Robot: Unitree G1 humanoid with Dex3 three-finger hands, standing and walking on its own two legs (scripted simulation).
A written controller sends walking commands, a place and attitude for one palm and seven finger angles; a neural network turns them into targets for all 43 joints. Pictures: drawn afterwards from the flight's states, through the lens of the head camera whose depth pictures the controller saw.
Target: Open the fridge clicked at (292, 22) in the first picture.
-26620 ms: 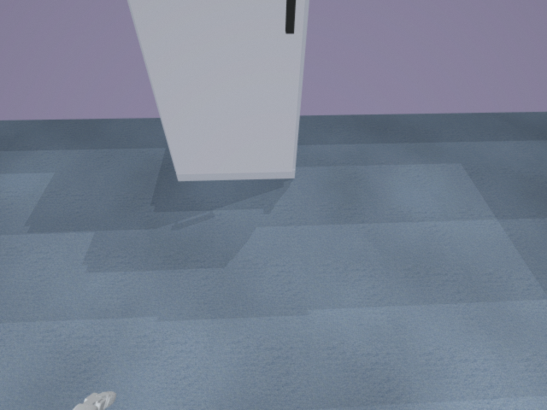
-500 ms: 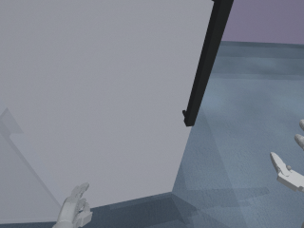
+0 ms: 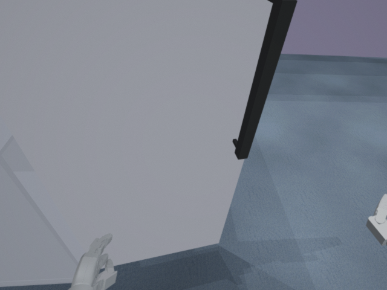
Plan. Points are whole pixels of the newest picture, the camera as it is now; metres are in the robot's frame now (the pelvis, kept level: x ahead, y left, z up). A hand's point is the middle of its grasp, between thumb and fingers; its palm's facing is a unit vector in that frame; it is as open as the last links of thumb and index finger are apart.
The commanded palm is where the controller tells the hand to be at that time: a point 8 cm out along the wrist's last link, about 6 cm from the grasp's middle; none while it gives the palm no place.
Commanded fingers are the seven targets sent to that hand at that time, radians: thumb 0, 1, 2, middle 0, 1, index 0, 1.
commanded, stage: step back with the hand held close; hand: right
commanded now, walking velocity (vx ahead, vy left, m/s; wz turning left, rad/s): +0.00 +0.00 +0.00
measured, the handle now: (253, 91) +0.48 -0.14 +0.21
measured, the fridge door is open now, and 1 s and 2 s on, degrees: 80 80 80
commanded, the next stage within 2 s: stop stepping back and stand still in 1.46 s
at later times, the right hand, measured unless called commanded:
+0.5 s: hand (385, 232) +0.17 -0.29 +0.15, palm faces +0.42 +0.77 -0.47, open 7.4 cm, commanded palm +0.11 -0.33 +0.17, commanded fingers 0.00 -0.90 -0.90 0.20 0.30 0.20 0.30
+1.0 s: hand out of the picture +0.11 -0.31 +0.15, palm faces +0.53 +0.73 -0.43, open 7.4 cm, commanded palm +0.04 -0.34 +0.17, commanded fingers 0.00 -0.90 -0.90 0.20 0.30 0.20 0.30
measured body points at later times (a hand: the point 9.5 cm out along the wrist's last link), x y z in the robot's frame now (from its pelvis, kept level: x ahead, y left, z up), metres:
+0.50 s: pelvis -0.03 -0.03 -0.02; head -0.03 -0.03 +0.43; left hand +0.14 +0.21 -0.09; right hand +0.14 -0.33 +0.17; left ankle +0.03 +0.12 -0.74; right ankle +0.01 -0.12 -0.74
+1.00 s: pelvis -0.09 -0.03 -0.03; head -0.08 -0.04 +0.42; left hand +0.08 +0.21 -0.11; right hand +0.07 -0.34 +0.18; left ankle +0.03 +0.11 -0.74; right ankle +0.01 -0.12 -0.74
